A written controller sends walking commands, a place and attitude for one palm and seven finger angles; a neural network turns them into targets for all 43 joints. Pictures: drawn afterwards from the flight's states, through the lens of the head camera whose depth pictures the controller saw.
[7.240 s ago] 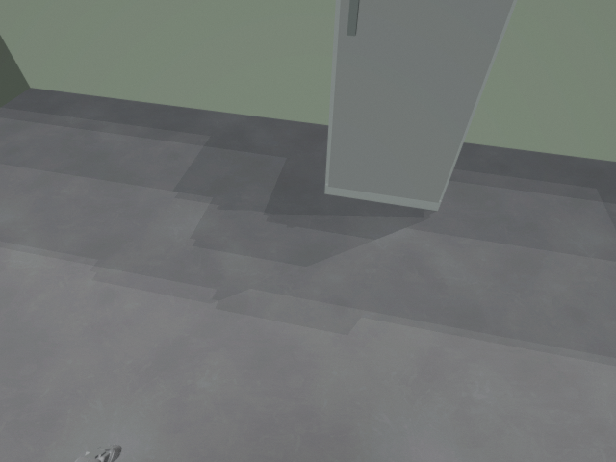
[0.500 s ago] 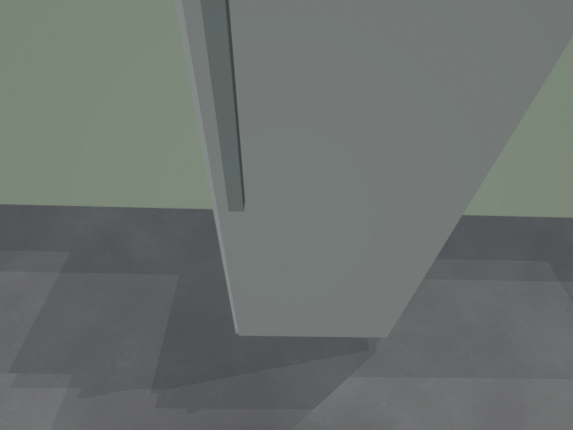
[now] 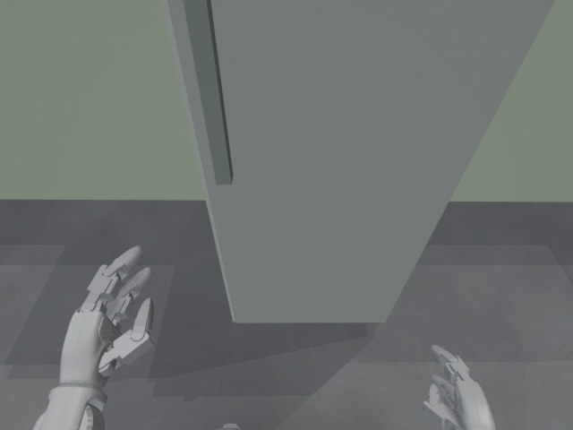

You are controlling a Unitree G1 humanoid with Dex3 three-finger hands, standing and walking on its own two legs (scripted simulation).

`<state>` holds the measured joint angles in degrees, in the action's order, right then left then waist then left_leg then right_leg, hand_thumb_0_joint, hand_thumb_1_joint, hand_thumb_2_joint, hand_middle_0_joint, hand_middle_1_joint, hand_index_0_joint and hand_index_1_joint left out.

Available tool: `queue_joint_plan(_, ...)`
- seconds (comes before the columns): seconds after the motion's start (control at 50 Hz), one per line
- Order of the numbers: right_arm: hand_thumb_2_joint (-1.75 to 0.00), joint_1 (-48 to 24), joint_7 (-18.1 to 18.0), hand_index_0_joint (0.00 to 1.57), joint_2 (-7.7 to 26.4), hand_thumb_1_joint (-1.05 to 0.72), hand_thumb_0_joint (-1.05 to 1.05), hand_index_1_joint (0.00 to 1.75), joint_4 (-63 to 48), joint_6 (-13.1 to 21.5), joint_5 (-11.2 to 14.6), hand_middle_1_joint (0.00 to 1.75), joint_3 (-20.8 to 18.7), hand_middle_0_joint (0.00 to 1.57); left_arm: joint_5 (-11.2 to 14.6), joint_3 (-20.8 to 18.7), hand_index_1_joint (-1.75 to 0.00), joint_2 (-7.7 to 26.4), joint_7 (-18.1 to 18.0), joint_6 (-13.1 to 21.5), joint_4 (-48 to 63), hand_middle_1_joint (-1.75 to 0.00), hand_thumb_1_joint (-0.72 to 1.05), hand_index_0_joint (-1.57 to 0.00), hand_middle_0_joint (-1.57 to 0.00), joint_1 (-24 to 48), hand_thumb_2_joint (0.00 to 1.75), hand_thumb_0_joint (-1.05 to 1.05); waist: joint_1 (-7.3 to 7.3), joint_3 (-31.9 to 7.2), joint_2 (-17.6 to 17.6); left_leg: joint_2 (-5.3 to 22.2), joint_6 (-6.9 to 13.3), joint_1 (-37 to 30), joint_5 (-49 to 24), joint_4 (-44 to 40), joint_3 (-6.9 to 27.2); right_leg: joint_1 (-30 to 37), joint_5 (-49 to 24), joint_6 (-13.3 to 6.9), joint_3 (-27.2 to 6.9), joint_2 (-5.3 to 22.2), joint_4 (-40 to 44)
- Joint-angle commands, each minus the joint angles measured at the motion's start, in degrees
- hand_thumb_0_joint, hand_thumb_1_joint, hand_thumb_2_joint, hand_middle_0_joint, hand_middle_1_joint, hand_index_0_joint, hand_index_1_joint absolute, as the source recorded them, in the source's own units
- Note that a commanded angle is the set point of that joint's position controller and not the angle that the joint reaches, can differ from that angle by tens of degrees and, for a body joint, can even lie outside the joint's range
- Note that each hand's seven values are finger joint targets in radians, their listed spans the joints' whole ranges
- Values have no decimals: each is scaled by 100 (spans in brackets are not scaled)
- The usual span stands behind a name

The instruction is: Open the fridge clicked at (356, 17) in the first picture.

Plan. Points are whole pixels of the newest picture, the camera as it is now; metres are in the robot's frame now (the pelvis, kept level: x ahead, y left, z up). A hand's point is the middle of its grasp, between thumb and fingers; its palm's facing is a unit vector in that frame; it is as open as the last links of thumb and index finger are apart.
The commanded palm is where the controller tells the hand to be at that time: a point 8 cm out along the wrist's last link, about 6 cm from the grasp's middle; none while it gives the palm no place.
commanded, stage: raise the hand to about handle height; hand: left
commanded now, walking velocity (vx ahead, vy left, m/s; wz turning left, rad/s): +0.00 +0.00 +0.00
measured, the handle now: (211, 72) +0.53 +0.13 +0.25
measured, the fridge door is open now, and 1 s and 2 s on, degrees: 0 0 0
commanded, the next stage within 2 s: move the hooked fingers beside the handle in 1.82 s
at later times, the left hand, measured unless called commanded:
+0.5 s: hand (103, 330) +0.23 +0.23 +0.07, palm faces +0.05 -1.00 -0.05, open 10.8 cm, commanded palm +0.19 +0.28 +0.08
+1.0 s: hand (41, 289) +0.24 +0.28 +0.14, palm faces +0.08 -1.00 -0.05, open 13.5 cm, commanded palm +0.21 +0.33 +0.15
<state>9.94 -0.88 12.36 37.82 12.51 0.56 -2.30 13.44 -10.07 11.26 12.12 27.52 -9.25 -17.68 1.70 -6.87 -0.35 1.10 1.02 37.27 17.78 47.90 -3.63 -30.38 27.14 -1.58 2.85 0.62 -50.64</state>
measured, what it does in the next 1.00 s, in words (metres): stands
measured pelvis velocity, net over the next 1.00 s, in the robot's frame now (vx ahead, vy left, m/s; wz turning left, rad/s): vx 0.01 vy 0.02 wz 0.03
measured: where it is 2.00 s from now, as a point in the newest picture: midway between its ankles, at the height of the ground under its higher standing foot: outside the picture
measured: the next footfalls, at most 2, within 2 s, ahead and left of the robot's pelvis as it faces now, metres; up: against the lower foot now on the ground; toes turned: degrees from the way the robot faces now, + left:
none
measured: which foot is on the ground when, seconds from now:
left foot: down 0.00-1.00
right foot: down 0.00-1.00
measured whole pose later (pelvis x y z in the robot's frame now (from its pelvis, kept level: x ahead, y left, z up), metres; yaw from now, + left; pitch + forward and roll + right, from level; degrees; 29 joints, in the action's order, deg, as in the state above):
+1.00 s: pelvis +0.01 +0.02 +0.02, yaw +2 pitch +2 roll -2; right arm 12.8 -6.0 14.2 33.0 13.9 3.5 3.1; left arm 20.9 -20.9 21.8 21.9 5.8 -4.0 -8.2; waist -1.9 -3.4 1.9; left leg 0.9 2.0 26.4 15.2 39.9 -1.5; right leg -16.7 22.2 -0.4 4.8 -0.2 -37.3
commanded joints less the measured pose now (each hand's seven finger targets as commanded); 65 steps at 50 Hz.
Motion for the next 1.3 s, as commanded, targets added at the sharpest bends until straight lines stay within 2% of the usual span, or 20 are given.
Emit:
queue_joint_plan(0.0, -90, -633, -7, 20, 915, -90, 0, 30, -1628, 66, 190, 30, -327, 20, 593, -1008, -53, 984, 921, 26, 424, -53, 55, -22, -22, -1519, 75, 0, -673, -671, -9, -224, -85, -133, 23, -19, 114, -369, -330, 19, -225, 9, 640)
queue_joint_plan(0.04, -90, -552, -192, 20, 889, -90, 0, 30, -1770, 2, 181, 30, -285, 20, 801, -1232, -55, 1238, 768, -130, 1208, -55, 50, -23, -23, -913, 73, 0, -501, -498, -296, -181, -27, 71, 276, 262, 186, -567, 252, 146, -640, 32, 912)
queue_joint_plan(0.06, -90, -445, -253, 20, 836, -90, 0, 30, -1805, 20, 164, 30, -257, 20, 761, -1172, -57, 1234, 641, -44, 1755, -57, 48, -23, -23, -458, 72, 0, -386, -583, 8, -157, 6, 3, 224, 387, 229, -632, 204, 195, -841, 85, 961)
queue_joint_plan(0.12, -90, -76, -371, 20, 735, -90, 0, 30, -1543, 135, 86, 30, -189, 20, 568, -981, -62, 1285, 358, 516, 2717, -62, 41, -24, -24, 394, 69, 0, -48, -698, 584, -18, 76, -327, 12, 545, 372, -929, -66, 167, -798, 0, 864)
queue_joint_plan(0.14, -90, 12, -403, 20, 788, -90, 0, 30, -1458, 187, 57, 30, -132, 20, 542, -759, -63, 1301, 389, 671, 2971, -63, 39, -24, -24, 840, 68, 0, 123, -635, 609, 18, 108, -311, 26, 633, 453, -1065, -96, 161, -799, -36, 814)
queue_joint_plan(0.2, -90, 58, -508, 20, 874, -90, 0, 30, -1188, 376, 126, 30, -47, 20, 613, -487, -68, 1256, 762, 686, 2321, -68, 32, -24, -24, 821, 65, 0, 287, -326, 518, 53, 122, -171, 230, 692, 538, -1193, 88, 180, -848, -46, 960)
queue_joint_plan(0.26, -90, 58, -578, 20, 973, -90, 0, 30, -1128, 455, 220, 30, -12, 20, 735, -773, -72, 1611, 1167, 101, 1774, -72, 25, -25, -25, 669, 62, 0, 102, -518, 531, 26, 145, -284, 54, 535, 552, -704, -163, 272, -1030, 56, 1211)
queue_joint_plan(0.3, -90, 9, -586, 20, 949, -90, 0, 30, -1163, 448, 240, 30, -6, 20, 821, -1108, -75, 1781, 1224, -393, 1595, -75, 20, -25, -25, 395, 60, 0, -129, -787, 503, 9, 139, -502, -254, 297, 551, -261, -616, 294, -940, 103, 1262)
queue_joint_plan(0.34, -90, -103, -569, 20, 883, -90, 0, 30, -1200, 416, 237, 30, -9, 20, 956, -1517, -78, 1845, 1134, -806, 1299, -78, 15, -25, -25, 19, 58, 0, -368, -841, 193, 9, 113, -641, -514, 80, 599, 66, -1093, 337, -792, 84, 1260)
queue_joint_plan(0.44, -90, -87, -470, 20, 824, -90, 0, 30, -1279, 382, 193, 30, -26, 20, 1042, -1684, -86, 1673, 829, -899, 1453, -86, 4, -26, -26, -120, 53, 0, -473, -671, -264, -19, 72, -909, -923, -303, 554, 304, -2068, 375, -443, -2, 1211)
queue_joint_plan(0.5, -90, 62, -397, 20, 869, -90, 0, 30, -1292, 431, 211, 30, -33, 20, 943, -1386, -90, 1484, 825, -763, 1732, -90, -3, -27, -27, -27, 50, 0, -371, -802, 184, -42, 90, -1326, -1099, -486, 464, 195, -2172, 281, -161, -111, 1147)
queue_joint_plan(0.52, -90, 80, -397, 20, 882, -90, 0, 30, -1290, 441, 217, 30, -42, 20, 934, -1347, -92, 1456, 827, -768, 1696, -92, -6, -27, -27, -56, 49, 0, -335, -729, 78, -36, 98, -1369, -1022, -534, 453, 114, -1990, 264, -107, -143, 1200)
queue_joint_plan(0.54, -90, 90, -398, 20, 933, -90, 0, 30, -1282, 437, 208, 30, -48, 20, 936, -1405, -93, 1553, 860, -806, 1560, -93, -8, -27, -27, 19, 48, 0, -329, -589, -156, -30, 111, -1320, -1003, -536, 481, 106, -1967, 275, -144, -167, 1248)
queue_joint_plan(0.62, -90, 131, -448, 20, 970, -90, 0, 30, -1282, 494, 245, 30, -2, 20, 926, -1389, -99, 1721, 869, -796, 1983, -99, -17, -28, -28, 526, 44, 0, -286, -734, 376, -26, 109, -1715, -877, -779, 489, 106, -1553, 166, -24, -194, 1350)
queue_joint_plan(0.68, -90, 117, -490, 20, 973, -90, 0, 30, -1255, 510, 251, 30, 42, 20, 915, -1484, -103, 1879, 801, -870, 2100, -103, -24, -28, -28, 827, 41, 0, -288, -736, 414, -12, 109, -1916, -864, -941, 539, 220, -1494, 119, 20, -216, 1443)
queue_joint_plan(0.72, -90, 87, -506, 20, 974, -90, 0, 30, -1220, 518, 268, 30, 79, 20, 884, -1489, -107, 1928, 774, -951, 2112, -107, -29, -29, -29, 974, 39, 0, -295, -630, 691, 8, 78, -2056, -810, -1069, 590, 225, -1397, 81, 81, -232, 1495)
queue_joint_plan(0.84, -90, 16, -519, 20, 1020, -90, 0, 30, -1258, 459, 296, 30, 148, 20, 908, -1623, -115, 2156, 900, -1487, 1788, -115, -43, -29, -29, 1429, 33, 0, -345, -440, 516, 15, 64, -2225, -776, -1376, 667, 540, -1453, 60, 125, -276, 1785)
queue_joint_plan(0.92, -90, -86, -554, 20, 992, -90, 0, 30, -1315, 420, 325, 30, 222, 20, 886, -1565, -120, 2179, 970, -1855, 1743, -120, -50, -30, -30, 1941, 30, 0, -326, -319, 742, 9, 41, -2423, -557, -1615, 724, 571, -1284, 56, 149, -278, 1979)
queue_joint_plan(0.96, -90, -116, -572, 20, 1001, -90, 0, 30, -1320, 398, 332, 30, 251, 20, 882, -1633, -120, 2283, 1006, -1999, 1586, -120, -50, -30, -30, 2152, 30, 0, -328, -222, 583, 6, 47, -2445, -507, -1710, 735, 667, -1245, 47, 146, -288, 2097)
queue_joint_plan(1.28, -90, -286, -683, 20, 988, -90, 0, 30, -1216, 451, 396, 30, 378, 20, 854, -2024, -120, 3040, 1314, -2563, 1089, -120, -50, -30, -30, 3687, 30, 0, -364, -219, 623, -75, 85, -2917, -465, -2109, 742, 1136, -1200, 42, 29, -228, 2697)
